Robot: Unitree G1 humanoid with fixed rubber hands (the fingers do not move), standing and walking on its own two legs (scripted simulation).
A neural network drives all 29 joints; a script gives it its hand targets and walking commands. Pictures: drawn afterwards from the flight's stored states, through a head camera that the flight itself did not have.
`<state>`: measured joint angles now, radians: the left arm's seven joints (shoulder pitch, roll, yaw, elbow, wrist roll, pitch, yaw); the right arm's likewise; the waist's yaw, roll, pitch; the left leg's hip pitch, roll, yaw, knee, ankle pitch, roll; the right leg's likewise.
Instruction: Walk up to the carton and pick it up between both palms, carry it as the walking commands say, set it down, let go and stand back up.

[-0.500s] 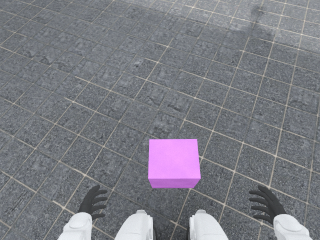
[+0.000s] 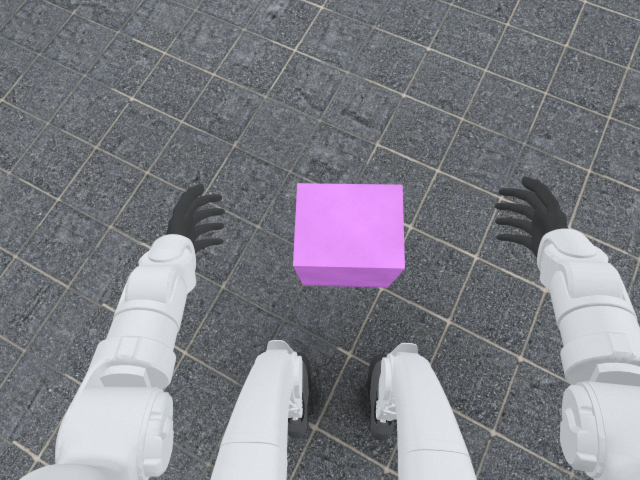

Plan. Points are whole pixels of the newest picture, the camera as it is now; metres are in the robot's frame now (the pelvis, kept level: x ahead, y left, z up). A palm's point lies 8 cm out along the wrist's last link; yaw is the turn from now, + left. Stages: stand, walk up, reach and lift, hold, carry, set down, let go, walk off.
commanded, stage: reach and lift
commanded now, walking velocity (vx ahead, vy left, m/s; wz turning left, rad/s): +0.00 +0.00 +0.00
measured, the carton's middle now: (347, 240) +0.51 -0.01 -0.54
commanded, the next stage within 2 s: none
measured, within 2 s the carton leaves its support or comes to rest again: neither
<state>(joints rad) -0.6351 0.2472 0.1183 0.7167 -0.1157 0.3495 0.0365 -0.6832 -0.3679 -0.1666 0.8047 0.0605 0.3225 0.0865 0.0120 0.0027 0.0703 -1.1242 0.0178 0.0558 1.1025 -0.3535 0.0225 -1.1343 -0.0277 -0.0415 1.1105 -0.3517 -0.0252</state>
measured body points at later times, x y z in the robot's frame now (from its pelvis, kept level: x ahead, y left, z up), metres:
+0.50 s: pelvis +0.02 -0.01 -0.02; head +0.32 -0.01 +0.32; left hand +0.53 +0.20 -0.13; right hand +0.53 -0.23 -0.13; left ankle +0.09 +0.11 -0.64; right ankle +0.09 -0.11 -0.64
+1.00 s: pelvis +0.00 +0.00 -0.13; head +0.33 -0.01 +0.18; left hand +0.53 +0.19 -0.25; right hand +0.53 -0.23 -0.25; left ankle +0.09 +0.11 -0.64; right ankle +0.09 -0.11 -0.64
